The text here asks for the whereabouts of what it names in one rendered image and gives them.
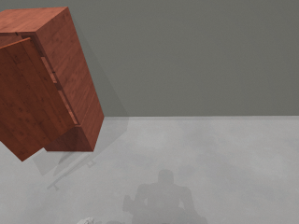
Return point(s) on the cupboard door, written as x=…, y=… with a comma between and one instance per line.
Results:
x=32, y=111

